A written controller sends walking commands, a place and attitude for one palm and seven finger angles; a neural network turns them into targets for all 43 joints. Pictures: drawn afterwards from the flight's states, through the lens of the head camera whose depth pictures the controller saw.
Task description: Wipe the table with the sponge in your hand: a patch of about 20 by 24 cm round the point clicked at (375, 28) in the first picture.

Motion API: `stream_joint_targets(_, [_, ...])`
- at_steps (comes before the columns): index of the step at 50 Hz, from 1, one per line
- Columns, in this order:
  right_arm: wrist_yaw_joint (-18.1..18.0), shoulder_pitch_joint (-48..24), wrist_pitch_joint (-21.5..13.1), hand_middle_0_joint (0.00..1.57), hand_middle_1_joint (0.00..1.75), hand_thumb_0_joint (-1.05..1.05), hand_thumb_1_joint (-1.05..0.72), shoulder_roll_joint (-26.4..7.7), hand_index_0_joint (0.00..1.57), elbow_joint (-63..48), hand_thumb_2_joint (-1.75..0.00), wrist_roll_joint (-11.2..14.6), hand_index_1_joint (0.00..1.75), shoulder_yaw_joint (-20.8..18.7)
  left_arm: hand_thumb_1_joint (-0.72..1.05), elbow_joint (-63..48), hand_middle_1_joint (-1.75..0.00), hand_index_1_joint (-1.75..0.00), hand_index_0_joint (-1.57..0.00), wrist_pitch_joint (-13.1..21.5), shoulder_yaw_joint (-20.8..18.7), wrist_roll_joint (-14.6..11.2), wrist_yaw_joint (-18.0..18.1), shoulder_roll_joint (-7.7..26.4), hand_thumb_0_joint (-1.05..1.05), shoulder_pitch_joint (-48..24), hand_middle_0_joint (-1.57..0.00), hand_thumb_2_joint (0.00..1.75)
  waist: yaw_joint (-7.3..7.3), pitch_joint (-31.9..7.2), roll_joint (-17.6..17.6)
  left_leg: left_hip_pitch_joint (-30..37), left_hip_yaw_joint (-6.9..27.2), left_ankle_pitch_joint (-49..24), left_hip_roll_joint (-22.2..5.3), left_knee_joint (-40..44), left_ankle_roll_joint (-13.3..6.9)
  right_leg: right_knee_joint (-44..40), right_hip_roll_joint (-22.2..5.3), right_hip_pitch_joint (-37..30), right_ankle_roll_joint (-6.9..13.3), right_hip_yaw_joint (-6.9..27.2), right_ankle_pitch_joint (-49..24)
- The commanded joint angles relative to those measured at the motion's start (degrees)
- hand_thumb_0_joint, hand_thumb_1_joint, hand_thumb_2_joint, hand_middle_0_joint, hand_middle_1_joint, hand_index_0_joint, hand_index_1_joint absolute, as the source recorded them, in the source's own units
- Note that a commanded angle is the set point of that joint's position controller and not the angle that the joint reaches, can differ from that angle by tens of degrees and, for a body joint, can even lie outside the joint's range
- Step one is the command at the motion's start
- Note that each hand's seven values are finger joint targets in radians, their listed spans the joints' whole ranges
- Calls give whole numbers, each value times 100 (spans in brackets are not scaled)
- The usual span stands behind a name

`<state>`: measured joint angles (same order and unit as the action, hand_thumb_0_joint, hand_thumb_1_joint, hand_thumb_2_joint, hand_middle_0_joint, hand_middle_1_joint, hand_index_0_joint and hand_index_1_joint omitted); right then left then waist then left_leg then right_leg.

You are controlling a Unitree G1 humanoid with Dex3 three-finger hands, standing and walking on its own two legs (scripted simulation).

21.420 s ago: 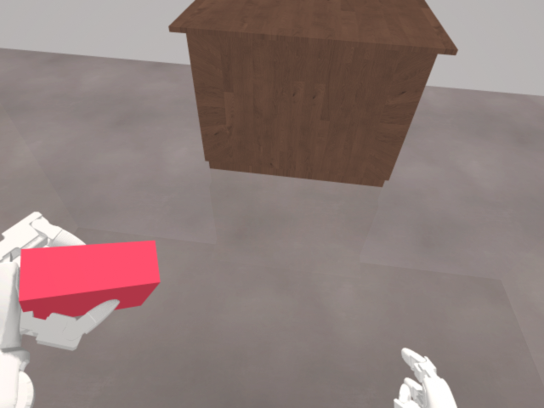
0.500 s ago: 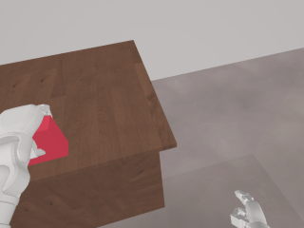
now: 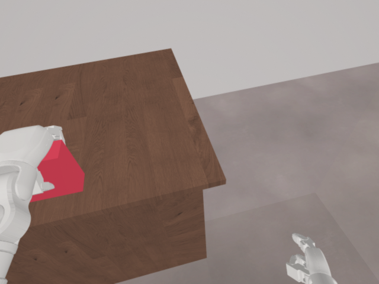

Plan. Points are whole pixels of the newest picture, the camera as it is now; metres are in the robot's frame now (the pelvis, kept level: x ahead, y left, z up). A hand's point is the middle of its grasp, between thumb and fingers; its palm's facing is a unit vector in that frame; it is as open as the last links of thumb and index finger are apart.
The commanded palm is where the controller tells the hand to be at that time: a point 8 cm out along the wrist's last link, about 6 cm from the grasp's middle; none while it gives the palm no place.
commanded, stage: move the sponge above the wiping area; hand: left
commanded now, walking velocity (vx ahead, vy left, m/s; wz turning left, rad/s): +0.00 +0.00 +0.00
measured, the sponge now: (49, 177) +0.26 +0.35 +0.10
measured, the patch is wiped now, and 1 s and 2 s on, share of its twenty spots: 0.00 0.00 0.05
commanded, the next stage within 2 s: lower the sponge onto the table in 0.16 s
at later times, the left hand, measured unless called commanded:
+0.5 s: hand (40, 161) +0.27 +0.35 +0.14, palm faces +0.01 +0.01 -1.00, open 9.3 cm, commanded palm +0.24 +0.35 +0.22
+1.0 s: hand (48, 163) +0.28 +0.34 +0.13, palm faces +0.01 +0.01 -1.00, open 9.3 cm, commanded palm +0.25 +0.35 +0.19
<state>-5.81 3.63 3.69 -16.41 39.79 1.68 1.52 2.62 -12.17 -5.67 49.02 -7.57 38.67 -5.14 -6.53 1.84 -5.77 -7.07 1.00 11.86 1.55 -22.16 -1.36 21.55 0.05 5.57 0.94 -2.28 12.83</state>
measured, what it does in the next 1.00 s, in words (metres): stands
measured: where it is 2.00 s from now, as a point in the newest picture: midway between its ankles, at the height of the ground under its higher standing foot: outside the picture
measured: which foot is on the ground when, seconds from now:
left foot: down 0.00-1.00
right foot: down 0.00-1.00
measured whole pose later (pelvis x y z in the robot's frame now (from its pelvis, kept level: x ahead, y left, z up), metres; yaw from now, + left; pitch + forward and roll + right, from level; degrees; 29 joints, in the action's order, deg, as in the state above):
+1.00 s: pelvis +0.01 +0.00 +0.00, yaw +0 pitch -2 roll +0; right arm -5.3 4.2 3.8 -16.2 40.4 1.6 1.2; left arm 2.5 -11.6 -5.5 49.7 -4.9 37.1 -3.8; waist -6.7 1.8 -5.5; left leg -7.9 0.7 12.5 1.6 -22.4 -1.5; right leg 21.6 0.0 6.4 0.8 -1.9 13.3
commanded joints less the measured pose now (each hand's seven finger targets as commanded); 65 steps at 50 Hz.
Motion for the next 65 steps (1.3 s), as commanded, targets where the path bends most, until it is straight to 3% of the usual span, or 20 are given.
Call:
stream_joint_targets(1, [-9,-941,-250,20,30,0,-90,-628,20,-867,-90,2,30,-171,10,-1102,-160,-160,-120,-13,-1034,127,369,1822,0,-1684,-120,130,-7,-1324,-72,143,5,-1639,111,294,-37,-184,162,-503,230,148,-1084])
stream_joint_targets(4, [31,-1029,-204,20,30,0,-90,-673,20,-921,-90,-10,30,-152,10,-1238,-160,-160,-120,-183,-1232,123,425,2046,0,-1632,-120,130,-89,-1403,-199,97,43,-1726,115,304,3,-164,178,-620,282,224,-1166])
stream_joint_targets(6, [42,-988,-178,20,30,0,-90,-652,20,-832,-90,13,30,-144,10,-832,-160,-160,-120,-291,-1062,103,409,1820,0,-1464,-120,130,-31,-1187,148,0,9,-1555,102,349,-14,-203,164,-540,235,159,-1053])
stream_joint_targets(9, [36,-1127,-174,20,30,0,-90,-702,20,-928,-90,34,30,-130,10,-1132,-160,-160,-120,-402,-1032,146,325,1962,0,-1805,-120,130,-18,-1359,-175,94,19,-1524,103,341,-11,-215,187,-521,272,222,-1004])
stream_joint_targets(10, [31,-1076,-205,20,30,0,-90,-638,20,-914,-90,37,30,-93,10,-1063,-160,-160,-120,-407,-759,149,290,1673,0,-1900,-120,130,39,-1347,35,83,-11,-1487,121,321,-27,-197,152,-508,233,133,-964])
stream_joint_targets(15, [-16,-1048,-263,20,30,0,-90,-623,20,-932,-90,31,30,-80,10,-1169,-160,-160,-120,-282,-718,167,146,1693,0,-1948,-120,130,71,-1371,90,168,24,-1436,109,299,-65,-213,164,-434,223,111,-876])
stream_joint_targets(24, [-12,-993,-215,20,30,0,-90,-687,20,-899,-90,-11,30,-129,10,-1025,-160,-160,-120,-88,-1330,147,311,2242,0,-1771,-120,130,-82,-1410,-147,80,37,-1465,115,290,-27,-214,178,-564,279,237,-977])
stream_joint_targets(26, [-9,-924,-219,20,30,0,-90,-637,20,-821,-90,10,30,-126,10,-791,-160,-160,-120,-100,-1015,136,329,1871,0,-1800,-120,130,26,-1293,-3,65,-1,-1454,102,310,-26,-232,167,-467,234,136,-940])
stream_joint_targets(29, [-10,-990,-238,20,30,0,-90,-698,20,-893,-90,12,30,-142,10,-909,-160,-160,-120,-164,-1044,145,302,1982,0,-1929,-120,130,6,-1370,-172,106,23,-1425,109,297,-33,-244,185,-462,269,203,-953])
stream_joint_targets(34, [-23,-960,-199,20,30,0,-90,-747,20,-874,-90,29,30,-154,10,-805,-160,-160,-120,-177,-1040,150,205,1980,0,-1680,-120,130,44,-1321,29,56,-8,-1493,108,231,-47,-201,177,-441,240,213,-1117])
stream_joint_targets(35, [-19,-938,-231,20,30,0,-90,-672,20,-876,-90,31,30,-130,10,-845,-160,-160,-120,-132,-858,140,205,1747,0,-1747,-120,130,69,-1348,96,67,-36,-1507,113,215,-56,-163,144,-444,210,133,-1105])
stream_joint_targets(39, [-46,-941,-262,20,30,0,-90,-710,20,-922,-90,-2,30,-172,10,-1122,-160,-160,-120,44,-1121,181,283,2034,0,-1770,-120,130,-11,-1510,-119,167,25,-1644,120,195,-59,-149,188,-486,250,208,-1167])
stream_joint_targets(40, [-50,-903,-300,20,30,0,-90,-631,20,-888,-90,6,30,-153,10,-1076,-160,-160,-120,89,-974,177,327,1810,0,-1748,-120,130,30,-1511,-9,189,-16,-1699,125,153,-73,-111,164,-471,217,138,-1192])
stream_joint_targets(43, [-38,-826,-263,20,30,0,-90,-691,20,-824,-90,-11,30,-210,10,-955,-160,-160,-120,129,-1123,198,434,1919,0,-1601,-120,130,-9,-1458,-2,122,-9,-1761,125,184,-47,-122,174,-497,223,133,-1275])
stream_joint_targets(49, [14,-935,-251,20,30,0,-90,-680,20,-866,-90,-13,30,-212,10,-1130,-160,-160,-120,-61,-1109,183,572,1767,0,-1304,-120,130,-71,-1516,-116,169,13,-1953,109,166,-22,-100,199,-560,263,206,-1394])
stream_joint_targets(50, [19,-910,-257,20,30,0,-90,-633,20,-821,-90,-1,30,-180,10,-974,-160,-160,-120,-101,-930,176,576,1549,0,-1309,-120,130,-4,-1413,118,111,-43,-1899,100,158,-33,-78,169,-522,227,132,-1396])
stream_joint_targets(54, [15,-1035,-189,20,30,0,-90,-712,20,-872,-90,-3,30,-198,10,-1142,-160,-160,-120,-205,-1125,231,548,1878,0,-1338,-120,130,-58,-1558,-25,112,-24,-1844,132,164,-37,-78,189,-627,260,272,-1444])
stream_joint_targets(55, [25,-986,-218,20,30,0,-90,-635,20,-853,-90,3,30,-168,10,-1122,-160,-160,-120,-185,-859,232,544,1554,0,-1346,-120,130,2,-1530,50,120,-48,-1913,124,147,-45,-47,162,-592,230,166,-1455])
stream_joint_targets(59, [24,-999,-192,20,30,0,-90,-695,20,-891,-90,-21,30,-214,10,-1307,-160,-160,-120,-152,-1159,143,504,1750,0,-810,-120,130,-68,-1487,95,153,-15,-2010,118,103,-64,-50,190,-631,236,262,-1639])
stream_joint_targets(65, [-42,-947,-246,20,30,0,-90,-650,20,-800,-90,-5,30,-197,10,-1108,-160,-160,-120,-1,-915,205,572,1556,0,-1172,-120,130,65,-1308,118,121,-73,-1694,130,101,-77,-93,182,-394,206,180,-1304])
